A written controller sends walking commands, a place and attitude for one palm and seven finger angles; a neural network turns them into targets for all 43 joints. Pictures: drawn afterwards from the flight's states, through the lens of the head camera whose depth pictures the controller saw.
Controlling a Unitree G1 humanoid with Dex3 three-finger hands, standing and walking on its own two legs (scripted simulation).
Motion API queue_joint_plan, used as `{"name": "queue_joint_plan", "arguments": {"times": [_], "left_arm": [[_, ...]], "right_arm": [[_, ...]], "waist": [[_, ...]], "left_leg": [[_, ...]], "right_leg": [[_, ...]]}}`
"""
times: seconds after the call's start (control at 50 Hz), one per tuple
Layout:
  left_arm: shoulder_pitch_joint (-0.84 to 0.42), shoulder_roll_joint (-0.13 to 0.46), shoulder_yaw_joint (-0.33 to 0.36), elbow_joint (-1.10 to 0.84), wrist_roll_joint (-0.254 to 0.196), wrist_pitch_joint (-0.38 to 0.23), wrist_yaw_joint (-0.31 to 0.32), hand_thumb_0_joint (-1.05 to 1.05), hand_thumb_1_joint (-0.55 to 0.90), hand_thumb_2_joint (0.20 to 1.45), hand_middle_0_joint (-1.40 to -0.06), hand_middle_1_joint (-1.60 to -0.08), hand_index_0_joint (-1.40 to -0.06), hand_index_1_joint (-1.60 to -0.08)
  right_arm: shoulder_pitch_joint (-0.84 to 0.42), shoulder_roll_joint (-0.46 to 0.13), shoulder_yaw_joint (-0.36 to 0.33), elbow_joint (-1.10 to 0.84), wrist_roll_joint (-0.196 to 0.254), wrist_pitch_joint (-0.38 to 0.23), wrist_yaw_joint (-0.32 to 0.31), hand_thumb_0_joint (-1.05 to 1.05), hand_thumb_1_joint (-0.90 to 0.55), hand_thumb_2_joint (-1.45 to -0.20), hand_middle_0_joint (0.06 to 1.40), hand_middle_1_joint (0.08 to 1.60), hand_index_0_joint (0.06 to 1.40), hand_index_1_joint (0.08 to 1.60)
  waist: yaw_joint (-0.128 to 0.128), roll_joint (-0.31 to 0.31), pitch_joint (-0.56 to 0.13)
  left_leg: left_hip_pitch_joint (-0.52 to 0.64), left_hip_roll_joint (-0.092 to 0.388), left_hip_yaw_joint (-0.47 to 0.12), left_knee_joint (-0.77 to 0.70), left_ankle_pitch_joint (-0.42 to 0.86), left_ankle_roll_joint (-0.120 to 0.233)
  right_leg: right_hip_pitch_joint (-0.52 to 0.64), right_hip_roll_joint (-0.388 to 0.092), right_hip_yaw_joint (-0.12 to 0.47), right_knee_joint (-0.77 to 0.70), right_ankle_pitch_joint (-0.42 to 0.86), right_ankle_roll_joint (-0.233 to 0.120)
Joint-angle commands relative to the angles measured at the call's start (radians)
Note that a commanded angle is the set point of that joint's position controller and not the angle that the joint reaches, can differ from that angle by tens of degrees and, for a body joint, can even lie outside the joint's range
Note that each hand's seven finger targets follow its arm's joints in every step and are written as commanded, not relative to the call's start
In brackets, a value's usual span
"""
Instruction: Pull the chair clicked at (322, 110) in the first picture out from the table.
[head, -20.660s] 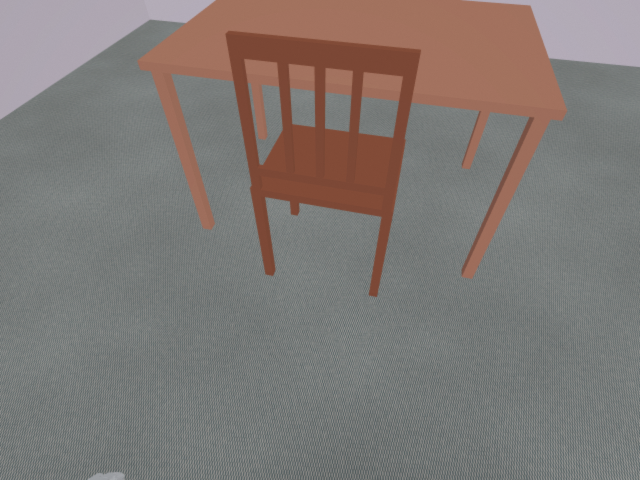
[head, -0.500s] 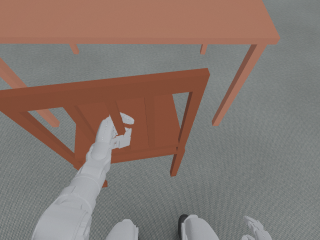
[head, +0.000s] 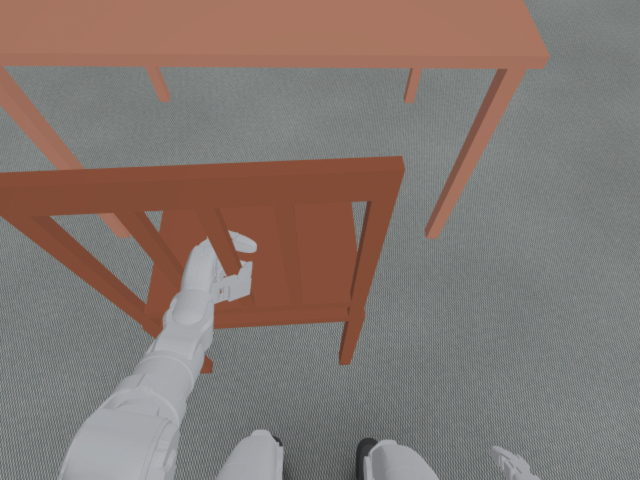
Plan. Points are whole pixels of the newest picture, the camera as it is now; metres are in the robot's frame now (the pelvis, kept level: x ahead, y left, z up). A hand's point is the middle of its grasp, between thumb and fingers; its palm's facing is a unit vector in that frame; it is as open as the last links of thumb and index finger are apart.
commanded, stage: step backward, pulling the chair out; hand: left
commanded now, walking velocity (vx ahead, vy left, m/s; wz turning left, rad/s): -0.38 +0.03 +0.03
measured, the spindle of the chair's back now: (231, 264) +0.40 +0.14 -0.06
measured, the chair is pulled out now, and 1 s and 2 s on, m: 0.29 0.46 0.61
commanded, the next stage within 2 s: stop walking, hand still on the chair in 1.16 s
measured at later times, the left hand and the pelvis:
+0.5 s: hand (232, 347) +0.27 +0.13 -0.06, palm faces +0.03 -0.98 -0.18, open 5.5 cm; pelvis -0.09 -0.01 +0.00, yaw +1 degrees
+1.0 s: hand (227, 411) +0.20 +0.12 -0.06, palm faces +0.03 -0.98 -0.17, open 5.4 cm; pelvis -0.18 +0.00 +0.00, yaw +3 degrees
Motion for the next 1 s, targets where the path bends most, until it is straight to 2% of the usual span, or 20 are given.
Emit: {"name": "queue_joint_plan", "arguments": {"times": [0.0,0.04,0.08,0.14,0.22,0.26,0.3,0.36,0.4,0.44,0.5,0.54,0.58,0.62,0.68,0.74,0.8,0.84,0.94,0.98], "left_arm": [[-0.278,0.208,0.043,-0.159,0.029,-0.067,0.019,0.0,0.9,0.9,-0.5,-1.45,-0.5,-1.45],[-0.246,0.19,0.044,-0.149,0.024,-0.048,0.023,0.0,0.9,0.9,-0.5,-1.45,-0.5,-1.45],[-0.249,0.16,0.026,-0.18,0.013,-0.046,0.021,0.0,0.9,0.9,-0.5,-1.45,-0.5,-1.45],[-0.292,0.119,-0.001,-0.233,0.013,-0.061,0.012,0.0,0.9,0.9,-0.5,-1.45,-0.5,-1.45],[-0.312,0.132,0.016,-0.215,0.019,-0.066,0.003,0.0,0.9,0.9,-0.5,-1.45,-0.5,-1.45],[-0.33,0.113,-0.011,-0.211,0.035,-0.073,-0.004,0.0,0.9,0.9,-0.5,-1.45,-0.5,-1.45],[-0.331,0.172,0.032,-0.201,0.036,-0.073,0.002,0.0,0.9,0.9,-0.5,-1.45,-0.5,-1.45],[-0.288,0.236,0.05,-0.185,0.029,-0.075,0.02,0.0,0.9,0.9,-0.5,-1.45,-0.5,-1.45],[-0.279,0.227,0.063,-0.143,0.033,-0.059,0.031,0.0,0.9,0.9,-0.5,-1.45,-0.5,-1.45],[-0.267,0.211,0.071,-0.139,0.023,-0.042,0.029,0.0,0.9,0.9,-0.5,-1.45,-0.5,-1.45],[-0.268,0.176,0.05,-0.129,0.012,-0.036,0.022,0.0,0.9,0.9,-0.5,-1.45,-0.5,-1.45],[-0.285,0.154,0.03,-0.127,0.009,-0.038,0.018,0.0,0.9,0.9,-0.5,-1.45,-0.5,-1.45],[-0.372,0.105,-0.002,-0.198,0.01,-0.051,0.002,0.0,0.9,0.9,-0.5,-1.45,-0.5,-1.45],[-0.396,0.122,0.018,-0.236,0.01,-0.058,0.004,0.0,0.9,0.9,-0.5,-1.45,-0.5,-1.45],[-0.381,0.093,-0.001,-0.191,0.028,-0.066,0.0,0.0,0.9,0.9,-0.5,-1.45,-0.5,-1.45],[-0.36,0.125,0.009,-0.172,0.049,-0.079,-0.004,0.0,0.9,0.9,-0.5,-1.45,-0.5,-1.45],[-0.331,0.232,0.068,-0.156,0.034,-0.075,0.016,0.0,0.9,0.9,-0.5,-1.45,-0.5,-1.45],[-0.267,0.238,0.08,-0.118,0.03,-0.046,0.022,0.0,0.9,0.9,-0.5,-1.45,-0.5,-1.45],[-0.232,0.187,0.061,-0.145,0.01,-0.001,0.021,0.0,0.9,0.9,-0.5,-1.45,-0.5,-1.45],[-0.261,0.15,0.021,-0.194,0.001,0.0,0.017,0.0,0.9,0.9,-0.5,-1.45,-0.5,-1.45]], "right_arm": [[0.032,-0.147,-0.057,-0.077,0.008,-0.031,-0.037,0.0,-0.9,-0.9,0.2,0.3,0.2,0.3],[0.044,-0.153,-0.042,-0.064,0.001,-0.036,-0.041,0.0,-0.9,-0.9,0.2,0.3,0.2,0.3],[0.049,-0.172,-0.044,-0.076,0.0,-0.041,-0.05,0.0,-0.9,-0.9,0.2,0.3,0.2,0.3],[0.016,-0.167,-0.047,-0.119,-0.01,-0.027,-0.031,0.0,-0.9,-0.9,0.2,0.3,0.2,0.3],[0.102,-0.17,-0.061,-0.079,-0.016,-0.042,-0.012,0.0,-0.9,-0.9,0.2,0.3,0.2,0.3],[0.092,-0.166,-0.057,-0.072,-0.013,-0.047,-0.002,0.0,-0.9,-0.9,0.2,0.3,0.2,0.3],[0.06,-0.163,-0.064,-0.085,-0.004,-0.043,-0.009,0.0,-0.9,-0.9,0.2,0.3,0.2,0.3],[0.062,-0.147,-0.066,-0.084,0.012,-0.051,-0.018,0.0,-0.9,-0.9,0.2,0.3,0.2,0.3],[0.013,-0.149,-0.055,-0.063,-0.002,-0.058,-0.019,0.0,-0.9,-0.9,0.2,0.3,0.2,0.3],[0.029,-0.139,-0.032,-0.046,-0.002,-0.064,-0.021,0.0,-0.9,-0.9,0.2,0.3,0.2,0.3],[0.072,-0.15,-0.027,-0.027,0.005,-0.075,-0.034,0.0,-0.9,-0.9,0.2,0.3,0.2,0.3],[0.082,-0.191,-0.041,-0.032,0.003,-0.075,-0.046,0.0,-0.9,-0.9,0.2,0.3,0.2,0.3],[0.052,-0.167,-0.049,-0.068,-0.01,-0.06,-0.031,0.0,-0.9,-0.9,0.2,0.3,0.2,0.3],[0.063,-0.16,-0.053,-0.068,-0.016,-0.055,-0.025,0.0,-0.9,-0.9,0.2,0.3,0.2,0.3],[0.104,-0.171,-0.067,-0.045,-0.016,-0.059,0.002,0.0,-0.9,-0.9,0.2,0.3,0.2,0.3],[0.098,-0.163,-0.056,-0.036,-0.015,-0.056,0.01,0.0,-0.9,-0.9,0.2,0.3,0.2,0.3],[0.082,-0.156,-0.076,-0.051,0.01,-0.051,-0.015,0.0,-0.9,-0.9,0.2,0.3,0.2,0.3],[0.04,-0.15,-0.06,-0.053,0.006,-0.057,-0.02,0.0,-0.9,-0.9,0.2,0.3,0.2,0.3],[0.065,-0.156,-0.031,-0.051,0.007,-0.043,-0.039,0.0,-0.9,-0.9,0.2,0.3,0.2,0.3],[0.074,-0.177,-0.045,-0.068,0.008,-0.035,-0.049,0.0,-0.9,-0.9,0.2,0.3,0.2,0.3]], "waist": [[0.015,-0.164,-0.51],[0.009,-0.147,-0.498],[-0.001,-0.137,-0.481],[0.02,0.199,-0.443],[-0.005,0.094,-0.486],[-0.011,0.148,-0.465],[0.0,0.096,-0.468],[0.008,-0.154,-0.441],[0.042,-0.156,-0.446],[0.03,-0.178,-0.463],[0.012,-0.225,-0.456],[0.019,-0.054,-0.411],[0.024,0.18,-0.457],[0.019,0.175,-0.455],[-0.004,0.134,-0.45],[-0.005,0.124,-0.461],[-0.002,-0.188,-0.543],[0.041,-0.142,-0.521],[0.019,-0.196,-0.551],[0.007,-0.146,-0.544]], "left_leg": [[0.08,-0.034,-0.023,0.164,-0.227,0.007],[0.117,-0.014,-0.04,0.034,-0.173,0.013],[0.179,0.041,-0.063,-0.171,0.091,0.049],[0.095,0.241,-0.287,-0.287,0.13,0.167],[0.312,0.225,-0.224,-0.113,0.56,0.168],[0.296,0.192,-0.18,-0.087,0.544,0.14],[0.104,0.149,-0.114,-0.102,0.231,0.099],[0.062,-0.029,0.008,0.133,-0.235,0.022],[0.034,-0.064,-0.038,0.383,-0.278,0.008],[0.065,-0.041,-0.061,0.278,-0.277,0.01],[0.198,-0.041,0.01,-0.055,-0.173,0.016],[0.225,0.081,-0.085,-0.286,0.068,0.07],[0.178,0.249,-0.239,-0.255,0.254,0.155],[0.246,0.272,-0.247,-0.184,0.499,0.201],[0.412,0.234,-0.187,-0.072,0.778,0.15],[0.317,0.189,-0.136,-0.019,0.686,0.1],[0.109,-0.007,0.021,0.155,-0.088,-0.007],[0.015,-0.038,-0.057,0.304,-0.329,-0.004],[0.141,-0.021,-0.005,-0.066,-0.157,-0.002],[0.24,0.061,-0.018,-0.234,0.145,0.034]], "right_leg": [[0.209,-0.348,0.248,-0.172,0.253,-0.114],[0.21,-0.319,0.188,-0.133,0.249,-0.106],[0.173,-0.198,0.099,-0.071,0.158,-0.026],[0.121,-0.045,0.034,0.194,-0.194,0.0],[0.11,-0.031,0.049,0.036,-0.109,0.004],[0.14,-0.047,0.061,-0.034,0.003,-0.003],[0.237,-0.091,0.096,-0.018,0.024,-0.018],[0.082,-0.318,0.35,-0.257,-0.295,-0.11],[0.096,-0.401,0.369,-0.287,-0.186,-0.176],[0.146,-0.361,0.252,-0.178,0.052,-0.152],[0.123,-0.29,0.183,-0.143,0.057,-0.078],[0.071,-0.162,0.094,-0.012,0.002,-0.003],[0.081,-0.079,0.033,0.219,-0.131,0.012],[0.046,-0.061,0.056,0.268,-0.23,0.007],[0.067,-0.054,0.051,0.041,-0.091,-0.003],[0.198,-0.097,0.082,-0.068,0.242,-0.018],[0.315,-0.328,0.299,-0.134,0.477,-0.115],[0.299,-0.418,0.342,-0.15,0.445,-0.181],[0.342,-0.327,0.195,-0.064,0.52,-0.1],[0.271,-0.242,0.128,-0.013,0.389,-0.035]]}}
